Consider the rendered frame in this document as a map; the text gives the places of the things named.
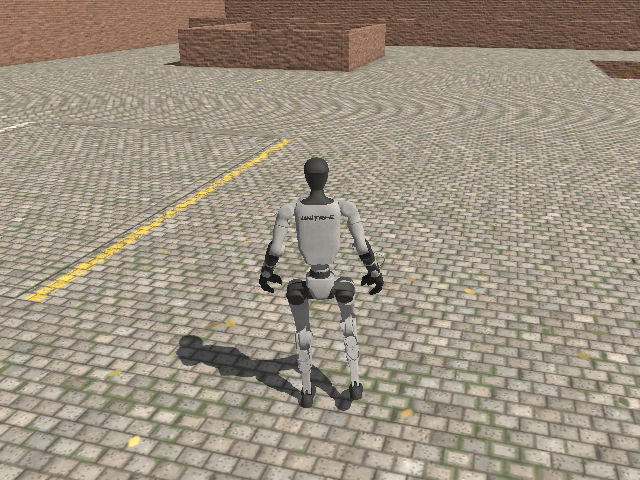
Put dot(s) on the humanoid robot head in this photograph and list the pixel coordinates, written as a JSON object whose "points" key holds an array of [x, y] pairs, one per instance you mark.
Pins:
{"points": [[316, 174]]}

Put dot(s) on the robot left upper arm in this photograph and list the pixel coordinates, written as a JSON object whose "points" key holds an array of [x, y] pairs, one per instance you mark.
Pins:
{"points": [[286, 212]]}

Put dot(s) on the left robot hand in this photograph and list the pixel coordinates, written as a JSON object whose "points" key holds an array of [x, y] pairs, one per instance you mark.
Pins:
{"points": [[273, 278]]}

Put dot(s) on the robot right upper arm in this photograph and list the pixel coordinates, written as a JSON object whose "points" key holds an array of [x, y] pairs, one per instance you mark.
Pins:
{"points": [[349, 209]]}

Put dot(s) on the left robot shin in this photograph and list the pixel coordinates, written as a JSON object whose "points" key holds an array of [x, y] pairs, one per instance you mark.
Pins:
{"points": [[304, 360]]}

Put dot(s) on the right robot hand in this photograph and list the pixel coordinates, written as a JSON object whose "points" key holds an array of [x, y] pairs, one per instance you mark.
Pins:
{"points": [[371, 280]]}

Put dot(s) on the right robot forearm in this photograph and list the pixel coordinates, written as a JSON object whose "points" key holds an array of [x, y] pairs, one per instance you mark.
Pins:
{"points": [[370, 262]]}

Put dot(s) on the left robot forearm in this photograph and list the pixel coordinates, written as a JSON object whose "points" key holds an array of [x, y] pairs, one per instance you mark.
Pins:
{"points": [[269, 263]]}

